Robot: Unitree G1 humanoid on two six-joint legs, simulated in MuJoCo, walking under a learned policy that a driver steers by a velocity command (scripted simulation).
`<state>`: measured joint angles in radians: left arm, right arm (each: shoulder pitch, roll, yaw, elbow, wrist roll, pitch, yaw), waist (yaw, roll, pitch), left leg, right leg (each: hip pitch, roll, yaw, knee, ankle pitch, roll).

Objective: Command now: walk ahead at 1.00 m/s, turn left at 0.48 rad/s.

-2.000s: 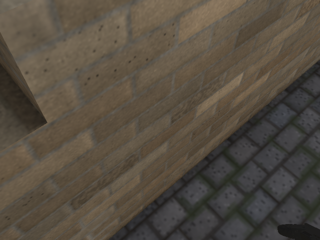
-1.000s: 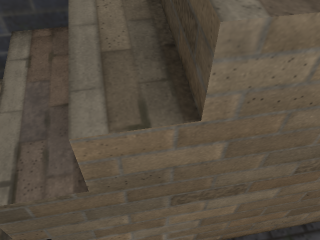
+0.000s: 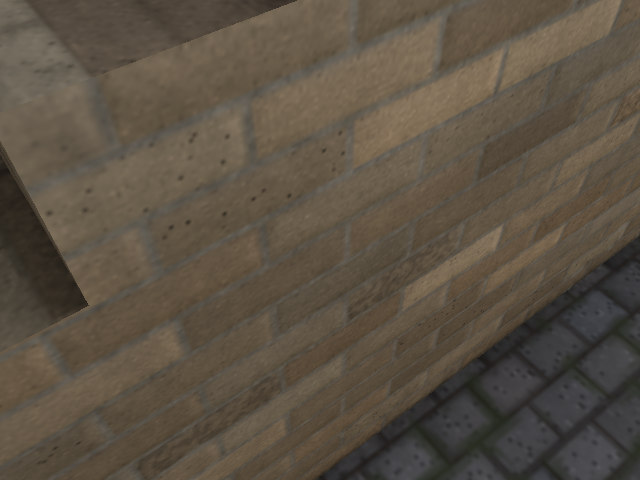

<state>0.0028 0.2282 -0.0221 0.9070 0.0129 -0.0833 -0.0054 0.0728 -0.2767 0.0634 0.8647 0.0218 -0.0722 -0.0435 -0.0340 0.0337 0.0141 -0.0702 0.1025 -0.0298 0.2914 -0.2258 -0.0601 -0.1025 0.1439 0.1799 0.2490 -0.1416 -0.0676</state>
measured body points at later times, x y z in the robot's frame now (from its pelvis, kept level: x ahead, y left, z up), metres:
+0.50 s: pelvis -0.02 +0.07 -0.01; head +0.01 +0.09 +0.44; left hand +0.08 +0.40 -0.10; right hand +0.22 -0.12 -0.12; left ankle -0.05 +0.17 -0.75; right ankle -0.02 -0.08 -0.75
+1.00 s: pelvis -0.02 +0.09 +0.00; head -0.01 +0.09 +0.45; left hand +0.12 +0.36 -0.10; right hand +0.24 -0.11 -0.08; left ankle -0.05 +0.18 -0.75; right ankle -0.01 -0.09 -0.75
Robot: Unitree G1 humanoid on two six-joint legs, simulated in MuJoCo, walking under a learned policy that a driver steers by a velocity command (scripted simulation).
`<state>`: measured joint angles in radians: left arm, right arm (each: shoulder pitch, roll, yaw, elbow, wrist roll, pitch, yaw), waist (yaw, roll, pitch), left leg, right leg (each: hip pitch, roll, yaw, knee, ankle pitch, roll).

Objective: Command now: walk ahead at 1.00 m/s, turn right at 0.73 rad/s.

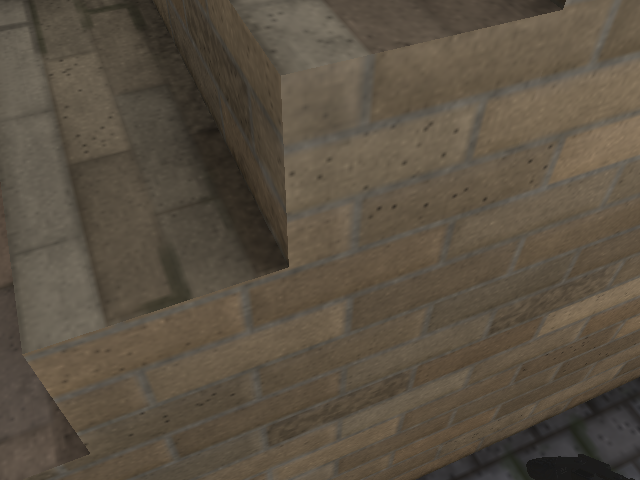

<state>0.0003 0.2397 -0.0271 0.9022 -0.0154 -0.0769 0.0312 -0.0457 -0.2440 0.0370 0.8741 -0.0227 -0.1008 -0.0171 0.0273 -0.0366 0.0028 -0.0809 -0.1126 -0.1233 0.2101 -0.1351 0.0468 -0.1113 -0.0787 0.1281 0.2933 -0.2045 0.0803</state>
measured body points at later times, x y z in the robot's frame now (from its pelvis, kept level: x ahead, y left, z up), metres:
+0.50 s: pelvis +0.01 -0.07 -0.01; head +0.03 -0.09 +0.44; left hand +0.24 +0.13 -0.11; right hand +0.11 -0.37 -0.11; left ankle -0.02 +0.09 -0.75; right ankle -0.03 -0.17 -0.75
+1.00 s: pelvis +0.00 -0.05 +0.00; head +0.02 -0.05 +0.45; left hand +0.19 +0.23 -0.09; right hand +0.20 -0.28 -0.12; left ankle -0.02 +0.10 -0.75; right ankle -0.03 -0.17 -0.75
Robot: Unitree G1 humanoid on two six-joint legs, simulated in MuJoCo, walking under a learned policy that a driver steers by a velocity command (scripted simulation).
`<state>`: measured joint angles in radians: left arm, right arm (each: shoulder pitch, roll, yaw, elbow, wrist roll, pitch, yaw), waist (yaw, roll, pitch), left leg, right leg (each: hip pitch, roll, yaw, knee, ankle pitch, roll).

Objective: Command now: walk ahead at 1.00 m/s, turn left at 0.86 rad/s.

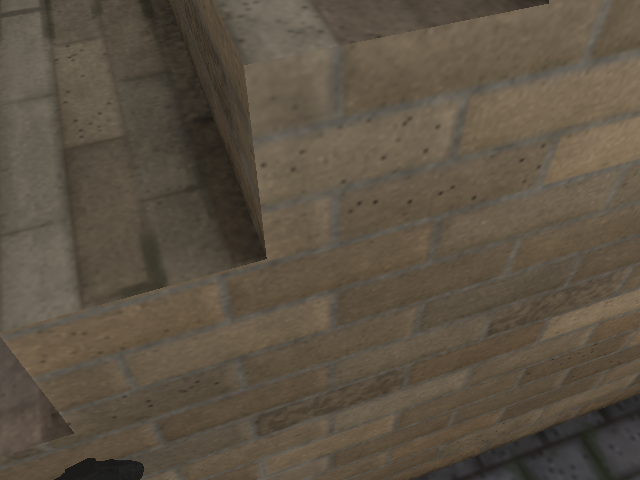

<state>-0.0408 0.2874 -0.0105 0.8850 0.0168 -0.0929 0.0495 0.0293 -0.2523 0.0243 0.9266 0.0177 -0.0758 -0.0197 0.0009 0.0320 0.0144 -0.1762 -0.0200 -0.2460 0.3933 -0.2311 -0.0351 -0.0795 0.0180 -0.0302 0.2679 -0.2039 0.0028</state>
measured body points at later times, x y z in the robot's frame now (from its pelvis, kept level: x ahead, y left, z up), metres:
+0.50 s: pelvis +0.00 +0.05 +0.00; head +0.02 +0.06 +0.45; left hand +0.17 +0.31 -0.10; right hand +0.20 -0.17 -0.10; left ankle -0.01 +0.15 -0.75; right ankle -0.04 -0.12 -0.75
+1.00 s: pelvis +0.00 +0.02 +0.00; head +0.01 +0.02 +0.45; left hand +0.04 +0.30 -0.14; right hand +0.11 -0.24 -0.14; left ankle -0.01 +0.15 -0.75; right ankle -0.04 -0.12 -0.75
